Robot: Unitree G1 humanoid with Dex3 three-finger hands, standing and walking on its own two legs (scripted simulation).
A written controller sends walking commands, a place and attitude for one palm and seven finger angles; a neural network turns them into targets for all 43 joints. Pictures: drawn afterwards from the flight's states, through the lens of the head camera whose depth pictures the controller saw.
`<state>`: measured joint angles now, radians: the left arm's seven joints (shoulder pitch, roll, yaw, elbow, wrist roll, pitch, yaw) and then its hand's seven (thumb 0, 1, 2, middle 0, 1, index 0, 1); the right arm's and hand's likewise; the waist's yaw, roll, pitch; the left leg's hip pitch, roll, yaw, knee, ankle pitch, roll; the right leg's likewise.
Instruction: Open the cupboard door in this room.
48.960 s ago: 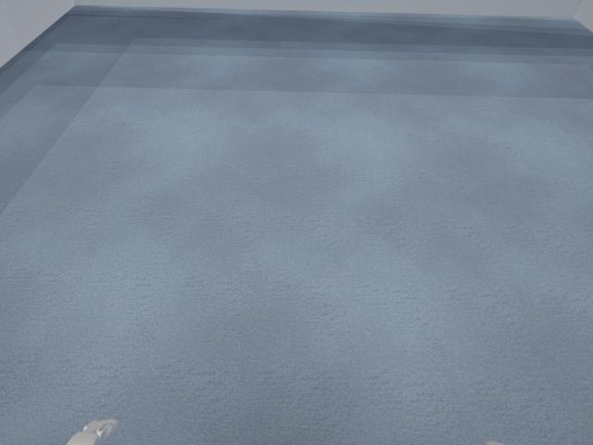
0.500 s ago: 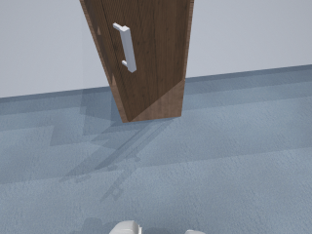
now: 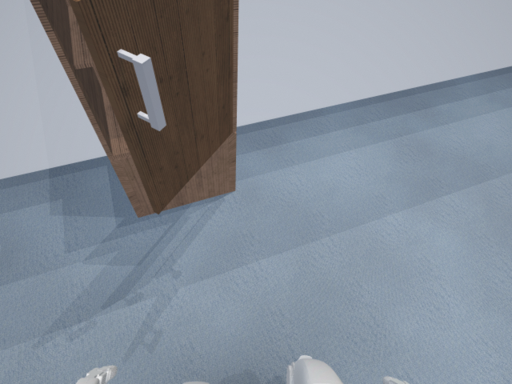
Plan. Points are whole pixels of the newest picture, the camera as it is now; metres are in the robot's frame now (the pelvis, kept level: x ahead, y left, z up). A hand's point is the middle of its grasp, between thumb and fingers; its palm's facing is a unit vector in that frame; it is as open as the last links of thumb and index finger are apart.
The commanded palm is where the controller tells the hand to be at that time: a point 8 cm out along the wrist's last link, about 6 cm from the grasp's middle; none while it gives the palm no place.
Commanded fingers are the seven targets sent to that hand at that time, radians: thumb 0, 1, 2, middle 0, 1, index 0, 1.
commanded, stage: walk to a spot facing it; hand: left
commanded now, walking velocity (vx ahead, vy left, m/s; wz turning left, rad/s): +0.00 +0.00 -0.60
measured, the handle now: (142, 92) +0.58 +0.29 +0.07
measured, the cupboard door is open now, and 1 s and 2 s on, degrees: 39 39 39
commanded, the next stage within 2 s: none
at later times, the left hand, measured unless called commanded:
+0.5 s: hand (169, 358) +0.16 +0.17 -0.18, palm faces -0.34 -0.92 -0.20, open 7.4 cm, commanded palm none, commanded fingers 0.00 0.90 0.90 -0.20 -0.30 -0.20 -0.30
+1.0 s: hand (199, 344) +0.19 +0.12 -0.17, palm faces -0.58 -0.79 -0.20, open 7.4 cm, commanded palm none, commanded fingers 0.00 0.90 0.90 -0.20 -0.30 -0.20 -0.30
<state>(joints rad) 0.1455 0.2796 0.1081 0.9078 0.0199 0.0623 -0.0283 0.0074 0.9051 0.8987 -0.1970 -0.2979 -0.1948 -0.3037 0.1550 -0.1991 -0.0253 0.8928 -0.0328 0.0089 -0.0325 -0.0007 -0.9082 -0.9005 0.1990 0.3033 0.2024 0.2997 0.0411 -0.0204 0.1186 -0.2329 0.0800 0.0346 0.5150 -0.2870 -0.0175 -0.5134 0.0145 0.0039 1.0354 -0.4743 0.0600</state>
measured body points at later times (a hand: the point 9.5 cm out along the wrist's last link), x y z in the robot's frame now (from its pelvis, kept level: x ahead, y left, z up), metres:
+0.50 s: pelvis +0.00 +0.01 -0.01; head +0.06 +0.01 +0.43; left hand +0.18 +0.22 -0.17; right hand -0.03 -0.26 -0.14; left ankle +0.06 +0.11 -0.74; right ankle -0.02 -0.13 -0.71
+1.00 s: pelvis +0.05 -0.02 +0.00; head +0.09 -0.04 +0.45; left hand +0.22 +0.16 -0.15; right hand -0.04 -0.29 -0.13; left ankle +0.16 +0.05 -0.71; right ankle -0.06 -0.12 -0.74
